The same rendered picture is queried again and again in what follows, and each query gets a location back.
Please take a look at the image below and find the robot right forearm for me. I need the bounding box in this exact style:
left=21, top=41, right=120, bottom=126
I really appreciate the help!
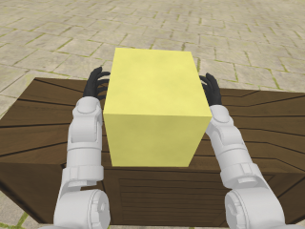
left=205, top=105, right=285, bottom=222

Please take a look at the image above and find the right robot hand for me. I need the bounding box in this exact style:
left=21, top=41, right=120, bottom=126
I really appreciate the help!
left=199, top=73, right=222, bottom=107

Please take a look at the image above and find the left robot upper arm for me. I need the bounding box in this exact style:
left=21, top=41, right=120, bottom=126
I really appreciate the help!
left=37, top=189, right=111, bottom=229

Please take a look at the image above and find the pedestal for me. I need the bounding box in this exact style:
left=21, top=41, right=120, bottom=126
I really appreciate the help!
left=0, top=77, right=305, bottom=228

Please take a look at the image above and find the carton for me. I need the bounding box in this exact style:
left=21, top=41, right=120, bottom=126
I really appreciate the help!
left=103, top=48, right=213, bottom=167

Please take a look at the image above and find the left robot hand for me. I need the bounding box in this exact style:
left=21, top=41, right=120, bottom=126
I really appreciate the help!
left=82, top=67, right=111, bottom=101

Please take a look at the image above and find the right robot upper arm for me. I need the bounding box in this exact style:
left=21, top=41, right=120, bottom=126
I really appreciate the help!
left=224, top=187, right=305, bottom=229

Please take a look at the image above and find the robot left forearm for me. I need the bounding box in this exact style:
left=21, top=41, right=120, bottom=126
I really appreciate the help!
left=53, top=96, right=104, bottom=225

